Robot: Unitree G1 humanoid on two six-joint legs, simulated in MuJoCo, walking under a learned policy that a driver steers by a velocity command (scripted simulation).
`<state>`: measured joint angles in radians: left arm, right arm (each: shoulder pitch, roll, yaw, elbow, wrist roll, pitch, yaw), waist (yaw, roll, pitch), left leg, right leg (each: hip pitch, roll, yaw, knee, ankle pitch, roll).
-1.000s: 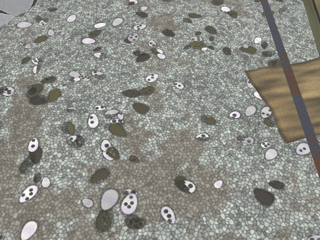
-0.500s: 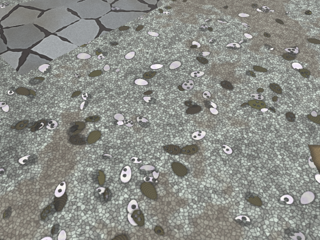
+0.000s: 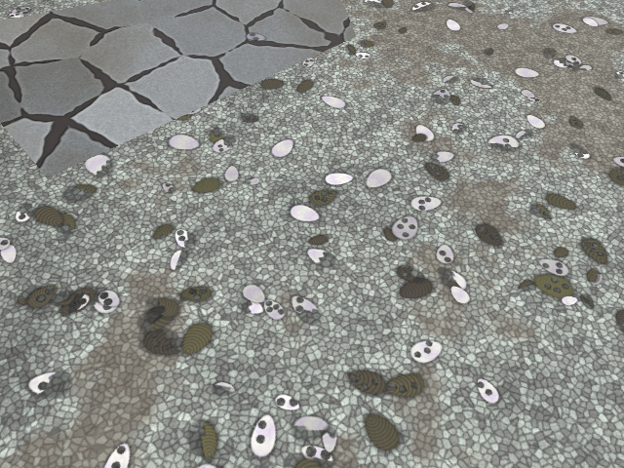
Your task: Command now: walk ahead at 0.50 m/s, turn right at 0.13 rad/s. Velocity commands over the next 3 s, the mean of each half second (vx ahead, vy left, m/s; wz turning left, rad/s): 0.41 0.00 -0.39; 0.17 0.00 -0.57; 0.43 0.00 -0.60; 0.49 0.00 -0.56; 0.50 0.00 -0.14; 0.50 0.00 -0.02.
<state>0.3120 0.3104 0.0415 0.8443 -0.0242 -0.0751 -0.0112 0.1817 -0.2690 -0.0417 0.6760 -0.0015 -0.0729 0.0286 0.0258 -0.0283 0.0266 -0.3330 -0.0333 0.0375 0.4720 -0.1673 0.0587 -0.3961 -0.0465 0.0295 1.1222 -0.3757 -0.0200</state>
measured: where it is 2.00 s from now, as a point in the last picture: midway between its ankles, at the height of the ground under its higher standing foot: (517, 384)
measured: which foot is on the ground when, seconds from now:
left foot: down 0.00-0.42, up 0.44-0.84, down 0.86-1.00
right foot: up 0.00-0.38, down 0.40-0.86, up 0.88-1.00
